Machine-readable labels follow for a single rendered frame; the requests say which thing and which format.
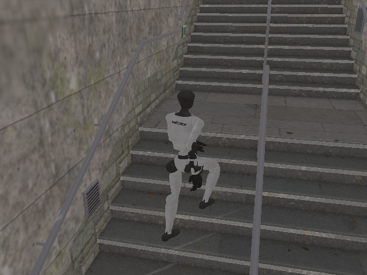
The robot head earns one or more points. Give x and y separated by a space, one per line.
186 99

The robot right forearm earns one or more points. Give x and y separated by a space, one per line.
193 159

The left robot upper arm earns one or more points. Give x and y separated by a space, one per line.
168 119

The robot right hand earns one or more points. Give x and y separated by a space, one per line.
197 181

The right robot thigh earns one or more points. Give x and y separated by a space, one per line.
207 164

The right robot upper arm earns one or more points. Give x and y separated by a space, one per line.
197 126

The robot left hand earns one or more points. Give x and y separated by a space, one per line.
199 148

